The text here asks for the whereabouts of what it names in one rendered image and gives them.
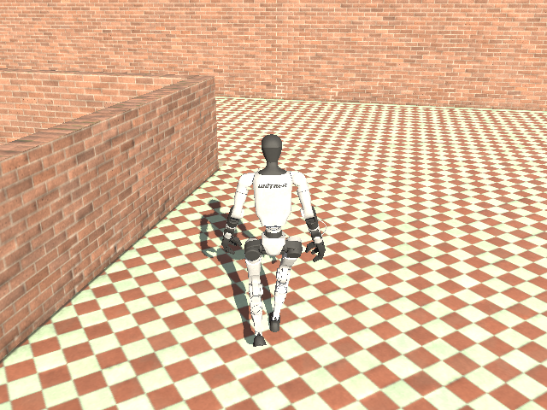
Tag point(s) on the left robot hand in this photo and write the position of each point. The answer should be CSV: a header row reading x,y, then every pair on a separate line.
x,y
233,241

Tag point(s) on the right robot hand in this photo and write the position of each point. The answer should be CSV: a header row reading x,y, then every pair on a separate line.
x,y
319,247

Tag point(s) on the left robot forearm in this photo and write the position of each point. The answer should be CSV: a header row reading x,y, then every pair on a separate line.
x,y
231,225

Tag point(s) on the robot right upper arm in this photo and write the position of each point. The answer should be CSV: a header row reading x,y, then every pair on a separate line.
x,y
303,194

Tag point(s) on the right robot foot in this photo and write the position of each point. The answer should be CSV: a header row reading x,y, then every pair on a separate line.
x,y
274,325

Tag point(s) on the right robot forearm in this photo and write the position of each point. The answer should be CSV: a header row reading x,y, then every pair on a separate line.
x,y
314,228

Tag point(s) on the robot left upper arm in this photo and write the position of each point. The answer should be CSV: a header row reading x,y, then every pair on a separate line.
x,y
246,180

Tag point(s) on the robot right thigh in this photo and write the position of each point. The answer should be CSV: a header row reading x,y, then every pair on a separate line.
x,y
293,250

